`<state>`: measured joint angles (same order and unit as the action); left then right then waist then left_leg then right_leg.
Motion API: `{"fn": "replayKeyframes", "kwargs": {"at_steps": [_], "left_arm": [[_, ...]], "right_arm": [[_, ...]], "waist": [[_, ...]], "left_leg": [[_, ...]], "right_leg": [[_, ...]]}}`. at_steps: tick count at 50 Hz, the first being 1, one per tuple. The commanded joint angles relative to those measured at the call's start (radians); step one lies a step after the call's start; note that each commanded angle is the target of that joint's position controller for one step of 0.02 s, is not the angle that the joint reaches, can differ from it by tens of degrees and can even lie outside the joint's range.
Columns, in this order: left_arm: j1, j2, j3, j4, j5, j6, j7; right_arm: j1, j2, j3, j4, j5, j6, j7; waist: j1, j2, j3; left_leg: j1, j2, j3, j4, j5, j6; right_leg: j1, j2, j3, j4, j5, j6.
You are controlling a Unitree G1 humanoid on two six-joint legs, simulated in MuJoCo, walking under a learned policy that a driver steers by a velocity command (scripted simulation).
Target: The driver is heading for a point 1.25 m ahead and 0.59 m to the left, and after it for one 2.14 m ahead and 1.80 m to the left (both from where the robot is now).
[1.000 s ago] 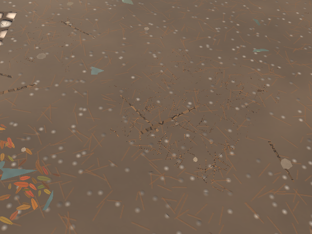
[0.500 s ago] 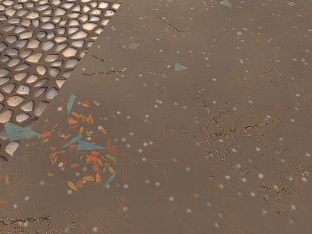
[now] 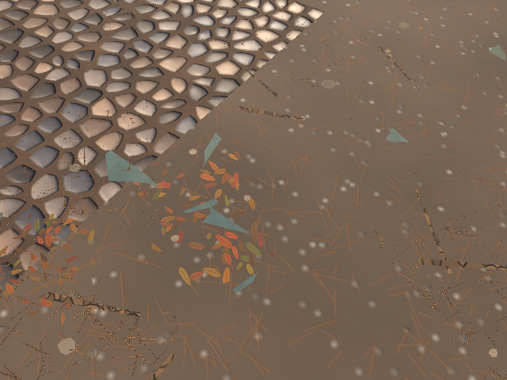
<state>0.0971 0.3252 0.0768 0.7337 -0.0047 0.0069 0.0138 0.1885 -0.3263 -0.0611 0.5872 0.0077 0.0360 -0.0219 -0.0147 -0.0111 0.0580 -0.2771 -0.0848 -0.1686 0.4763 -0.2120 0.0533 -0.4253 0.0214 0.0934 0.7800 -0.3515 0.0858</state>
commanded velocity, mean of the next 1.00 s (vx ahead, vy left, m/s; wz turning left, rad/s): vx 0.07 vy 0.00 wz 0.60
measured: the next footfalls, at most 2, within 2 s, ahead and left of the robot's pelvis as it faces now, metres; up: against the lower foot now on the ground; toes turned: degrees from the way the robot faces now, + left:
right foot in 0.12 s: +0.06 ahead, -0.14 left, +0.00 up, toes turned +9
left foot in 0.52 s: +0.15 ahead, +0.15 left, +0.00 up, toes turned +20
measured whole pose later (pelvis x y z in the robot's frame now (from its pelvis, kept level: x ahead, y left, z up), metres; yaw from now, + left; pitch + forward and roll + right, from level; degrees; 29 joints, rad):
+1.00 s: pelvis +0.14 +0.01 -0.01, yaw +35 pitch +1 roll +0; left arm 0.15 0.29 0.05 0.69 0.03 -0.01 0.00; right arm 0.15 -0.34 -0.08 0.60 0.01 0.05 -0.02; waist -0.01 0.04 0.04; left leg -0.40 -0.12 -0.21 0.72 -0.40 0.00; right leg -0.32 0.03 0.04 0.55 -0.23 -0.01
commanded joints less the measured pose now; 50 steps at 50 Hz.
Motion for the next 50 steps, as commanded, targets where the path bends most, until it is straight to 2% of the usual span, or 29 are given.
{"fn": "replayKeyframes", "kwargs": {"at_steps": [1,3,5,6,7,8,9,10,11,14,19,23,25,26,27,28,29,30,31,32,34,36,39,43,46,47,48,49,50], "left_arm": [[-0.037,0.096,0.023,-0.083,-0.011,-0.030,-0.011],[-0.017,0.095,0.026,-0.085,-0.021,-0.049,-0.020],[0.074,0.092,0.033,-0.057,-0.021,-0.068,-0.021],[0.128,0.134,0.043,-0.051,-0.004,-0.072,-0.014],[0.170,0.219,0.054,-0.045,0.025,-0.068,-0.010],[0.149,0.217,0.058,-0.044,0.039,-0.076,-0.018],[0.088,0.156,0.040,-0.062,0.029,-0.076,-0.011],[0.048,0.112,0.026,-0.072,0.017,-0.071,-0.003],[0.033,0.097,0.019,-0.079,0.008,-0.062,0.005],[0.068,0.115,0.021,-0.069,0.011,-0.044,0.022],[0.093,0.162,0.035,-0.056,0.002,-0.011,0.022],[0.085,0.192,0.045,-0.048,-0.028,-0.013,0.004],[0.062,0.182,0.043,-0.047,-0.049,-0.024,-0.002],[0.102,0.147,0.032,-0.033,-0.045,-0.034,-0.006],[0.125,0.081,0.007,-0.066,0.014,-0.041,-0.009],[0.125,0.056,-0.011,-0.099,0.038,-0.044,-0.008],[0.069,0.140,0.012,-0.087,0.014,-0.037,-0.010],[0.038,0.141,0.012,-0.097,-0.005,-0.033,-0.009],[0.048,0.129,0.012,-0.081,0.002,-0.027,0.002],[0.047,0.140,0.016,-0.081,0.013,-0.020,0.011],[0.079,0.117,0.011,-0.069,0.016,-0.015,0.009],[0.086,0.095,0.003,-0.067,0.014,-0.013,0.011],[0.051,0.075,-0.006,-0.082,0.014,-0.011,0.011],[0.027,0.083,-0.001,-0.103,0.005,-0.019,0.001],[0.069,0.082,0.008,-0.102,0.002,-0.034,-0.011],[0.101,0.089,0.015,-0.093,0.007,-0.038,-0.011],[0.124,0.153,0.031,-0.099,0.023,-0.036,-0.004],[0.090,0.231,0.045,-0.099,0.049,-0.026,-0.004],[0.080,0.175,0.032,-0.119,0.056,-0.031,-0.004]], "right_arm": [[-0.004,-0.179,-0.054,-0.061,0.007,-0.008,0.001],[-0.010,-0.173,-0.049,-0.056,0.010,-0.010,0.005],[-0.035,-0.144,-0.038,-0.058,0.014,-0.011,0.001],[-0.025,-0.086,-0.020,-0.061,0.009,-0.015,-0.001],[0.000,-0.044,-0.011,-0.089,0.010,-0.021,-0.002],[-0.041,-0.135,-0.037,-0.115,0.000,-0.032,-0.006],[-0.030,-0.183,-0.056,-0.096,0.000,-0.029,-0.005],[0.000,-0.181,-0.063,-0.068,0.002,-0.020,-0.004],[0.014,-0.167,-0.064,-0.060,0.004,-0.012,-0.003],[-0.027,-0.094,-0.043,-0.080,0.017,-0.005,0.014],[-0.096,-0.044,-0.020,-0.116,0.012,-0.006,0.044],[-0.088,-0.074,-0.035,-0.120,0.014,-0.001,0.060],[0.004,-0.104,-0.058,-0.097,0.009,0.002,0.058],[0.093,-0.150,-0.079,-0.072,0.004,0.001,0.045],[0.169,-0.253,-0.102,-0.079,0.006,0.000,0.021],[0.117,-0.303,-0.097,-0.114,-0.023,-0.016,0.023],[0.102,-0.207,-0.074,-0.109,-0.013,-0.032,0.035],[0.058,-0.174,-0.060,-0.093,-0.005,-0.042,0.034],[0.018,-0.159,-0.058,-0.086,0.005,-0.042,0.031],[-0.026,-0.151,-0.054,-0.090,0.012,-0.037,0.024],[-0.065,-0.157,-0.053,-0.097,-0.007,-0.029,0.013],[-0.060,-0.161,-0.057,-0.088,-0.008,-0.026,0.003],[-0.055,-0.170,-0.062,-0.075,-0.001,-0.017,-0.006],[-0.058,-0.170,-0.062,-0.068,0.000,-0.006,-0.001],[-0.082,-0.159,-0.058,-0.069,0.013,0.002,0.000],[-0.084,-0.145,-0.053,-0.068,0.020,0.005,-0.003],[-0.043,-0.096,-0.039,-0.066,0.013,0.005,-0.004],[-0.016,-0.077,-0.035,-0.085,0.012,-0.002,-0.006],[0.005,-0.163,-0.061,-0.066,-0.007,-0.012,-0.010]], "waist": [[-0.018,0.172,-0.115],[0.000,0.184,-0.091],[0.061,0.150,-0.087],[0.075,0.054,-0.122],[0.045,-0.159,-0.121],[0.044,-0.176,-0.036],[0.024,-0.129,-0.005],[0.011,-0.119,0.000],[0.012,-0.130,-0.008],[0.039,-0.133,-0.019],[0.075,-0.130,-0.060],[0.059,-0.140,-0.072],[-0.006,-0.110,-0.118],[-0.045,-0.044,-0.171],[-0.051,0.182,-0.252],[-0.015,0.320,-0.376],[-0.068,0.154,-0.351],[-0.036,0.135,-0.244],[-0.009,0.071,-0.186],[0.009,0.088,-0.153],[0.036,0.126,-0.154],[0.034,0.132,-0.167],[0.018,0.142,-0.168],[0.003,0.171,-0.156],[0.032,0.178,-0.159],[0.051,0.163,-0.159],[0.032,0.036,-0.182],[-0.017,-0.257,-0.112],[0.007,-0.223,-0.121]], "left_leg": [[0.084,0.230,-0.334,-0.154,-0.149,0.180],[0.037,0.208,-0.376,-0.162,-0.291,0.169],[-0.068,0.147,-0.352,-0.098,-0.361,0.116],[-0.185,0.080,-0.264,0.080,-0.413,0.055],[-0.368,-0.064,-0.039,0.339,-0.439,-0.010],[-0.454,0.007,-0.023,0.487,-0.405,-0.044],[-0.447,0.054,-0.016,0.565,-0.333,-0.068],[-0.436,0.066,0.002,0.602,-0.276,-0.093],[-0.443,0.072,0.018,0.633,-0.229,-0.113],[-0.422,0.093,0.101,0.616,-0.144,-0.152],[-0.320,0.127,0.172,0.375,-0.066,-0.144],[-0.185,0.101,0.225,0.198,-0.050,-0.089],[-0.022,0.057,0.249,0.027,0.041,-0.033],[0.161,0.040,0.223,-0.070,0.212,0.009],[0.434,0.275,-0.099,-0.045,0.631,0.109],[0.476,0.505,-0.494,-0.080,0.634,0.359],[0.415,0.463,-0.391,-0.113,0.512,0.341],[0.320,0.404,-0.279,-0.113,0.440,0.278],[0.239,0.338,-0.208,-0.123,0.350,0.217],[0.166,0.304,-0.172,-0.131,0.321,0.189],[0.070,0.260,-0.134,-0.144,0.369,0.189],[0.062,0.249,-0.132,-0.138,0.370,0.196],[0.043,0.235,-0.168,-0.123,0.257,0.185],[0.026,0.231,-0.262,-0.101,0.168,0.169],[0.038,0.205,-0.315,-0.041,0.201,0.132],[0.007,0.172,-0.303,-0.003,0.155,0.094],[-0.082,0.102,-0.225,0.140,-0.050,0.032],[-0.283,-0.070,-0.010,0.324,-0.370,-0.034],[-0.286,-0.014,-0.014,0.572,-0.440,-0.082]], "right_leg": [[0.016,0.017,-0.009,-0.098,-0.014,-0.022],[0.094,0.022,-0.017,-0.201,-0.012,-0.049],[0.292,-0.001,-0.028,-0.402,0.111,-0.090],[0.449,-0.143,0.095,-0.439,0.087,-0.140],[0.507,-0.343,0.378,-0.506,0.030,-0.256],[0.396,-0.442,0.515,-0.541,0.064,-0.346],[0.363,-0.402,0.408,-0.528,0.125,-0.338],[0.360,-0.336,0.296,-0.517,0.166,-0.297],[0.372,-0.299,0.220,-0.512,0.213,-0.271],[0.367,-0.262,0.041,-0.503,0.531,-0.277],[0.403,-0.278,-0.079,-0.479,0.623,-0.283],[0.390,-0.301,-0.125,-0.405,0.670,-0.251],[0.371,-0.274,-0.177,-0.234,0.764,-0.207],[0.284,-0.219,-0.228,-0.063,0.705,-0.149],[-0.006,-0.139,-0.243,0.235,0.131,-0.069],[-0.197,0.016,-0.106,0.481,-0.355,-0.027],[-0.220,-0.037,-0.005,0.539,-0.308,-0.028],[-0.230,-0.061,-0.011,0.513,-0.236,-0.044],[-0.217,-0.086,-0.012,0.432,-0.170,-0.045],[-0.182,-0.091,-0.013,0.359,-0.114,-0.038],[-0.090,-0.055,-0.039,0.315,-0.047,-0.014],[-0.067,-0.038,-0.039,0.220,-0.030,0.004],[-0.032,-0.021,-0.024,0.090,0.003,0.010],[0.027,0.007,-0.012,-0.041,0.003,-0.008],[0.124,0.016,-0.021,-0.245,0.075,-0.041],[0.206,-0.006,-0.023,-0.366,0.180,-0.061],[0.313,-0.178,0.120,-0.433,0.235,-0.121],[0.309,-0.368,0.375,-0.494,0.390,-0.279],[0.258,-0.441,0.448,-0.501,0.404,-0.382]]}}
Velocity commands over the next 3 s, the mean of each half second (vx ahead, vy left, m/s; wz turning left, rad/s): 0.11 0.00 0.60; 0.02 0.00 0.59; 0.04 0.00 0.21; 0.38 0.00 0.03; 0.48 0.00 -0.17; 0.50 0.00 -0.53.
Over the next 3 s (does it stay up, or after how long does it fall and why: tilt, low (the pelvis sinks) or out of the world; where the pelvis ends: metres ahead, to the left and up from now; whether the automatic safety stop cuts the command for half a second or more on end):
stays up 0.79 0.42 0.01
